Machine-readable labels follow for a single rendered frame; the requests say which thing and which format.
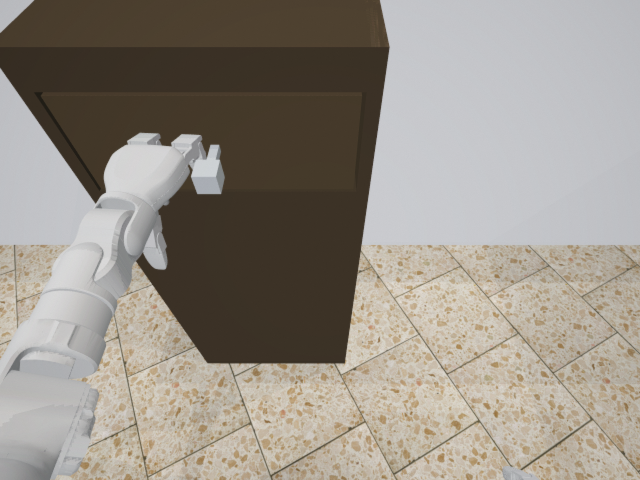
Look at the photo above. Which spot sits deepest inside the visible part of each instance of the robot left hand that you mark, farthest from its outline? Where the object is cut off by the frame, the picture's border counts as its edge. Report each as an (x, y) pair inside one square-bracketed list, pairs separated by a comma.
[(154, 173)]

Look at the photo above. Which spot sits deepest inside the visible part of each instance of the left robot forearm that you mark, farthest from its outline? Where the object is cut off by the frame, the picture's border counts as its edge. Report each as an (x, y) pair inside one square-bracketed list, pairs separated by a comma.
[(64, 336)]

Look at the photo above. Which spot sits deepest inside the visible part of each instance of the handle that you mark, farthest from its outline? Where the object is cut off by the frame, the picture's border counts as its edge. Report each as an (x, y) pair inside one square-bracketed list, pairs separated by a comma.
[(207, 175)]

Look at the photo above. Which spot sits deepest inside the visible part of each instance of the drawer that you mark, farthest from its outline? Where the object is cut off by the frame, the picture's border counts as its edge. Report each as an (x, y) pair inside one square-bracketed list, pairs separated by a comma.
[(268, 140)]

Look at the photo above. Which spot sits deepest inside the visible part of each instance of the left robot upper arm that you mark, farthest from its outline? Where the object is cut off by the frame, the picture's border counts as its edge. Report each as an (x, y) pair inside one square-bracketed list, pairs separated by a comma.
[(45, 425)]

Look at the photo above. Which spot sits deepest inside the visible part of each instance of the cabinet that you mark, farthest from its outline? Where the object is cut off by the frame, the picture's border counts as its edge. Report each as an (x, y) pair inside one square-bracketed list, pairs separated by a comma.
[(253, 275)]

